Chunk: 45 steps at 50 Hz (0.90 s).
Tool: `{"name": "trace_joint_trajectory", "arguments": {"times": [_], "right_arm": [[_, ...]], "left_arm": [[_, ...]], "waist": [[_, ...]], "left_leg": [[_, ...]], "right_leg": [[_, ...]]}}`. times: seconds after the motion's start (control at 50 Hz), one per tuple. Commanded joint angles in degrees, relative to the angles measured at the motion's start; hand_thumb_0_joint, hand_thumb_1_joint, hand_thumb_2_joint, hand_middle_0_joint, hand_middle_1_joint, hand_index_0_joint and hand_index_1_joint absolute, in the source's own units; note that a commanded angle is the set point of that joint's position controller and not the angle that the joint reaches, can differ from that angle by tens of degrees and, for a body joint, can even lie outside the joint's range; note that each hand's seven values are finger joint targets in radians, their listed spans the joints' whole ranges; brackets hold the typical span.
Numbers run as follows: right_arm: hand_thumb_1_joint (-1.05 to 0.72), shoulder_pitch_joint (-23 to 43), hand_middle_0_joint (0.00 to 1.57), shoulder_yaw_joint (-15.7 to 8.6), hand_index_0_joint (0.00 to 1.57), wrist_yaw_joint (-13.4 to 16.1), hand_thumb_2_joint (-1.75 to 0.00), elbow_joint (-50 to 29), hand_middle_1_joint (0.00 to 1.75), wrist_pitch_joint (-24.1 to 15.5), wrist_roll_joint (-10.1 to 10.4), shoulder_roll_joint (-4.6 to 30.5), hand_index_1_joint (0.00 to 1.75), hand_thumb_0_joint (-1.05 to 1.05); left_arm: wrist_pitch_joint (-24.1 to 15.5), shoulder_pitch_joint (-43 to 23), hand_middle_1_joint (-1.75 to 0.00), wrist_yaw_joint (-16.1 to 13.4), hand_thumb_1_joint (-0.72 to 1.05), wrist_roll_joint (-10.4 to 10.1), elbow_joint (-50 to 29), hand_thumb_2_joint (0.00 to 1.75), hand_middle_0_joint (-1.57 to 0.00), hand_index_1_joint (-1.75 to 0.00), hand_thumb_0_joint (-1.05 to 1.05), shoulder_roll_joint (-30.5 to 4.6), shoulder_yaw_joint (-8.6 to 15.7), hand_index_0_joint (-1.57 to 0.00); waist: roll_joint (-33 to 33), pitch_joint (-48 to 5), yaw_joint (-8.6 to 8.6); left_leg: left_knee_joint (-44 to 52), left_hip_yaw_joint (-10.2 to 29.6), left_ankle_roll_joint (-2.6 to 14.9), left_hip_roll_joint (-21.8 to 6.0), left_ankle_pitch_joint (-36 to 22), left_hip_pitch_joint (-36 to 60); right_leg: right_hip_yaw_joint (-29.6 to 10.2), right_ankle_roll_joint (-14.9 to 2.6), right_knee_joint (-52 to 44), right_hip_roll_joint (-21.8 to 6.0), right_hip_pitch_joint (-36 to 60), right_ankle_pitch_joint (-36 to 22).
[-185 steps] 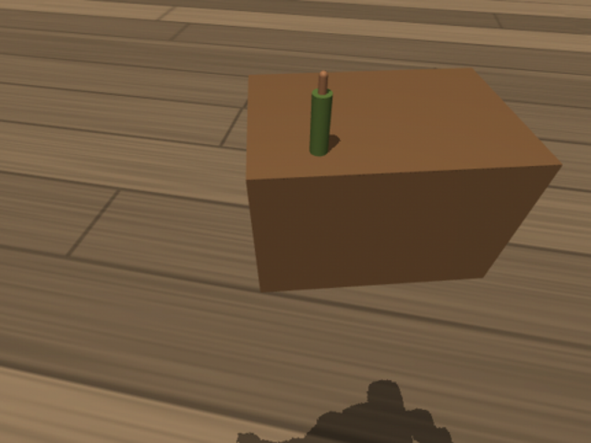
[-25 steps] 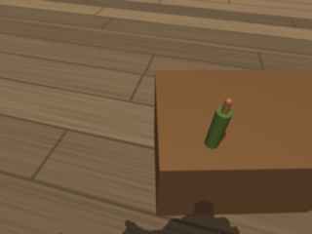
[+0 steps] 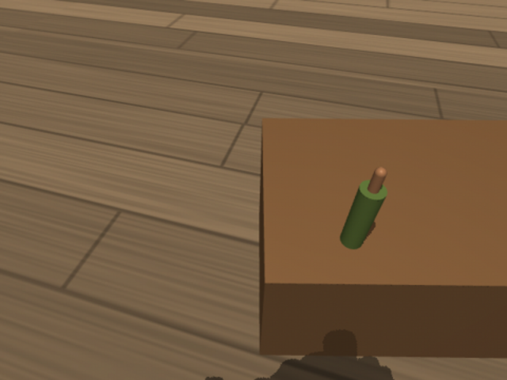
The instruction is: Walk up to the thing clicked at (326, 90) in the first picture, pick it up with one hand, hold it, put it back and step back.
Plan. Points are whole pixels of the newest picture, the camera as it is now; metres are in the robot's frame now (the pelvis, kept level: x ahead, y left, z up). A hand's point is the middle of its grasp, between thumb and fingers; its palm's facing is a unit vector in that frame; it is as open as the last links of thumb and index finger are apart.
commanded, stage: walk up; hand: right
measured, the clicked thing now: (364, 209) +0.48 -0.24 -0.06
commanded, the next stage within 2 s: stand in 0.22 s
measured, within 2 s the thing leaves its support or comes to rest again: neither
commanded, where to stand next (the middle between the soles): +0.05 +0.00 m, yaw -1 degrees
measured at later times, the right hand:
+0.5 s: hand out of the picture +0.09 -0.25 -0.15, palm faces -0.01 +0.94 -0.34, open 7.3 cm
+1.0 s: hand out of the picture +0.08 -0.25 -0.16, palm faces -0.01 +0.94 -0.34, open 7.3 cm
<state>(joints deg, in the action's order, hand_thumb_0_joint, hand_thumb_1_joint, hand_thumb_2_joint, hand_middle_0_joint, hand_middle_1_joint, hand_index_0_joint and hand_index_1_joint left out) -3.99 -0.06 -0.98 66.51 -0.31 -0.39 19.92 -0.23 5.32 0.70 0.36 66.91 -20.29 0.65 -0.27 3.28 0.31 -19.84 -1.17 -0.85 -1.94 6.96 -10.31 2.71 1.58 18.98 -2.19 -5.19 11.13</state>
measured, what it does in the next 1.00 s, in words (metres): stands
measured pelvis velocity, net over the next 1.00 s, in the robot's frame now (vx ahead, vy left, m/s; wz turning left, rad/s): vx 0.01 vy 0.00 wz -0.01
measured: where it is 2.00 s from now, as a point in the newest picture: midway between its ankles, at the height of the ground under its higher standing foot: outside the picture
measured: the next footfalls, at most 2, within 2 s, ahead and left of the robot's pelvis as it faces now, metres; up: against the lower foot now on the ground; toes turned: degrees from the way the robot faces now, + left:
none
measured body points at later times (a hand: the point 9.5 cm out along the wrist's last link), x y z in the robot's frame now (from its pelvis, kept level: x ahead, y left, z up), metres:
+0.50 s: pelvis +0.01 +0.00 +0.00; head +0.02 +0.01 +0.45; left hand +0.09 +0.30 -0.13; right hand +0.09 -0.30 -0.13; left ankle +0.04 +0.13 -0.75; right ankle -0.01 -0.14 -0.75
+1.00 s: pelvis +0.01 +0.00 +0.00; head +0.02 +0.00 +0.45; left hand +0.09 +0.30 -0.13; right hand +0.08 -0.30 -0.13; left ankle +0.04 +0.13 -0.75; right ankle -0.01 -0.14 -0.75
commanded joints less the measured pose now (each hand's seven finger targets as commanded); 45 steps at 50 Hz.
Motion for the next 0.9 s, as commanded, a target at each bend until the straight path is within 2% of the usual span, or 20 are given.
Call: {"name": "trace_joint_trajectory", "arguments": {"times": [0.0, 0.14, 0.18, 0.2, 0.24, 0.32, 0.38, 0.42, 0.5, 0.54, 0.6, 0.74, 0.8, 0.82, 0.88], "right_arm": [[-0.9, 3.3, 0.2, -2.2, 0.2, 0.8, -0.9, -3.4, 0.3, -1.2, 0.1, 12.1, 0.3, 0.0], [-0.9, 2.8, 0.2, -2.4, 0.2, 0.9, -0.9, -3.3, 0.3, -1.2, 0.1, 12.0, 0.3, 0.0], [-0.9, 3.1, 0.2, -2.3, 0.2, 0.9, -0.9, -3.5, 0.3, -1.1, 0.2, 11.7, 0.3, 0.0], [-0.9, 2.9, 0.2, -2.3, 0.2, 1.0, -0.9, -3.8, 0.3, -1.4, -0.3, 11.9, 0.3, 0.0], [-0.9, 2.6, 0.2, -2.4, 0.2, 1.2, -0.9, -3.5, 0.3, -1.5, -0.2, 12.5, 0.3, 0.0], [-0.9, 2.9, 0.2, -2.4, 0.2, 1.1, -0.9, -3.7, 0.3, -1.5, -0.2, 12.1, 0.3, 0.0], [-0.9, 2.9, 0.2, -2.5, 0.2, 1.0, -0.9, -4.0, 0.3, -1.5, -0.3, 11.8, 0.3, 0.0], [-0.9, 2.4, 0.2, -2.4, 0.2, 1.0, -0.9, -3.9, 0.3, -1.4, -0.2, 11.6, 0.3, 0.0], [-0.9, 2.5, 0.2, -2.4, 0.2, 1.0, -0.9, -3.8, 0.3, -1.5, 0.0, 12.3, 0.3, 0.0], [-0.9, 2.3, 0.2, -2.3, 0.2, 1.1, -0.9, -3.8, 0.3, -1.5, -0.2, 12.1, 0.3, 0.0], [-0.9, 2.3, 0.2, -2.4, 0.2, 1.1, -0.9, -3.9, 0.3, -1.5, -0.1, 12.3, 0.3, 0.0], [-0.9, 1.6, 0.2, -2.3, 0.2, 1.1, -0.9, -3.7, 0.3, -1.6, -0.2, 12.4, 0.3, 0.0], [-0.9, 1.8, 0.2, -2.4, 0.2, 1.2, -0.9, -3.8, 0.3, -1.4, -0.2, 12.4, 0.3, 0.0], [-0.9, 1.4, 0.2, -2.4, 0.2, 1.1, -0.9, -3.8, 0.3, -1.4, -0.1, 12.3, 0.3, 0.0], [-0.9, 1.6, 0.2, -2.3, 0.2, 1.0, -0.9, -3.7, 0.3, -1.3, -0.2, 12.3, 0.3, 0.0]], "left_arm": [[-1.3, -3.4, -0.3, -0.6, 0.9, 0.1, -3.6, 0.9, -0.2, -0.3, 0.0, -12.0, 2.4, -0.2], [-1.2, -2.8, -0.3, -0.7, 0.9, 0.1, -3.8, 0.9, -0.2, -0.3, 0.0, -11.7, 2.4, -0.2], [-1.3, -2.5, -0.3, -0.7, 0.9, 0.2, -3.7, 0.9, -0.2, -0.3, 0.0, -11.7, 2.4, -0.2], [-1.5, -2.0, -0.3, -0.8, 0.9, 0.4, -4.1, 0.9, -0.2, -0.3, 0.0, -11.7, 1.9, -0.2], [-1.5, -1.4, -0.3, -0.9, 0.9, 0.4, -4.2, 0.9, -0.2, -0.3, 0.0, -11.6, 1.9, -0.2], [-1.5, -1.7, -0.3, -0.9, 0.9, 0.2, -4.5, 0.9, -0.2, -0.3, 0.0, -11.7, 1.8, -0.2], [-1.6, -1.8, -0.3, -1.1, 0.9, 0.4, -4.9, 0.9, -0.2, -0.3, 0.0, -11.9, 1.8, -0.2], [-1.6, -1.7, -0.3, -1.0, 0.9, 0.3, -4.9, 0.9, -0.2, -0.3, 0.0, -12.2, 1.7, -0.2], [-1.7, -1.2, -0.3, -1.0, 0.9, 0.3, -5.2, 0.9, -0.2, -0.3, 0.0, -12.0, 1.6, -0.2], [-1.6, -1.1, -0.3, -1.0, 0.9, 0.3, -5.3, 0.9, -0.2, -0.3, 0.0, -12.0, 1.6, -0.2], [-1.6, -1.3, -0.3, -1.0, 0.9, 0.3, -5.6, 0.9, -0.2, -0.3, 0.0, -11.9, 1.5, -0.2], [-1.5, -1.3, -0.3, -1.0, 0.9, 0.2, -5.8, 0.9, -0.2, -0.3, 0.0, -12.2, 1.6, -0.2], [-1.4, -0.6, -0.3, -1.0, 0.9, 0.4, -5.5, 0.9, -0.2, -0.3, 0.0, -12.1, 1.5, -0.2], [-1.4, -1.2, -0.3, -1.0, 0.9, 0.4, -5.7, 0.9, -0.2, -0.3, 0.0, -12.5, 1.6, -0.2], [-1.4, -1.1, -0.3, -1.0, 0.9, 0.3, -5.7, 0.9, -0.2, -0.3, 0.0, -12.2, 1.5, -0.2]], "waist": [[-0.2, -5.3, -0.25], [-0.4, -5.0, -0.23], [-0.4, -4.8, -0.18], [1.0, -5.5, -0.5], [-0.6, -5.6, -0.36], [-0.8, -5.1, -0.41], [0.4, -5.2, -0.43], [0.4, -4.6, -0.62], [-0.9, -6.0, -0.45], [-0.8, -5.1, -0.57], [-0.8, -5.9, -0.39], [-0.3, -5.1, -0.47], [0.0, -3.6, -0.45], [0.4, -3.8, -0.83], [1.0, -3.8, -0.51]], "left_leg": [[3.5, 5.7, 1.48, -5.9, -1.3, 3.1], [3.9, 6.0, 1.54, -6.1, -1.7, 2.7], [3.6, 6.0, 1.52, -5.9, -2.7, 2.6], [3.4, 5.6, 1.4, -6.4, -4.6, 4.4], [3.7, 5.8, 1.33, -6.5, -5.8, 5.1], [4.0, 5.5, 1.26, -6.3, -4.3, 4.6], [3.5, 5.2, 1.2, -6.4, -6.7, 4.4], [3.8, 5.2, 1.15, -6.2, -5.2, 4.0], [3.1, 5.0, 1.32, -6.5, -7.0, 5.3], [3.7, 4.7, 1.13, -6.2, -5.5, 4.5], [3.2, 4.8, 1.3, -6.5, -8.1, 5.1], [3.6, 4.7, 1.15, -6.3, -7.1, 4.7], [4.3, 4.8, 1.18, -6.0, -2.2, 4.4], [4.3, 4.8, 1.26, -6.1, -2.7, 4.3], [4.4, 5.0, 1.16, -6.3, -3.7, 4.5]], "right_leg": [[-5.0, -2.25, -4.4, -5.4, -2.4, -1.5], [-4.6, -2.11, -4.5, -5.4, -1.8, -1.7], [-4.4, -2.01, -4.9, -5.3, -1.6, -1.9], [-5.2, -2.16, -4.4, -6.1, -2.0, -3.0], [-5.0, -2.02, -4.2, -5.9, -2.2, -3.6], [-5.2, -2.07, -4.3, -6.1, -2.2, -3.1], [-4.8, -1.94, -4.3, -6.0, -1.7, -3.9], [-5.0, -1.95, -4.6, -6.0, -2.0, -2.8], [-5.1, -2.03, -4.2, -6.3, -1.1, -5.2], [-5.2, -2.04, -4.5, -6.3, -1.6, -4.3], [-5.1, -2.09, -4.1, -6.3, -0.8, -6.2], [-5.1, -2.13, -4.2, -6.3, -0.8, -5.6], [-5.3, -2.11, -5.1, -6.2, -2.5, -2.2], [-5.3, -2.2, -4.9, -6.3, -1.8, -3.0], [-5.2, -2.22, -5.0, -6.1, -2.3, -2.1]]}}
